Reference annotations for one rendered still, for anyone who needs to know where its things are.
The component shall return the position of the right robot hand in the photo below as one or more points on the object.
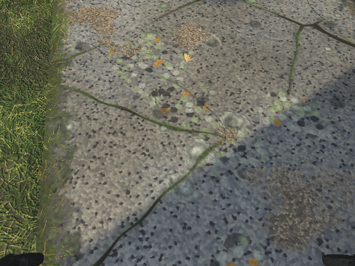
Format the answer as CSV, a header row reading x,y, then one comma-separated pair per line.
x,y
338,260

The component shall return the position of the left robot hand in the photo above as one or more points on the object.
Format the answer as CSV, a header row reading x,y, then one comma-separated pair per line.
x,y
24,259

